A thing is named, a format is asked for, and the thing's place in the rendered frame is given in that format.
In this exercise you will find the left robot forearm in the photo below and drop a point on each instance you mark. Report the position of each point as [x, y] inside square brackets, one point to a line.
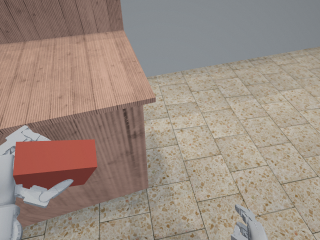
[10, 227]

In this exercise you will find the left robot hand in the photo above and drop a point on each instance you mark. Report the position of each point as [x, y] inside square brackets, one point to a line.
[9, 190]

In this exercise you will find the sponge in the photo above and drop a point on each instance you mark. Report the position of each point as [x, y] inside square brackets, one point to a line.
[47, 163]

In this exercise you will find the table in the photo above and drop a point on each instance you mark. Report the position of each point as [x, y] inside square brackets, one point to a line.
[69, 72]

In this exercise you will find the right robot hand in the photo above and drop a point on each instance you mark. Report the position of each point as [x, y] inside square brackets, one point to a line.
[254, 229]

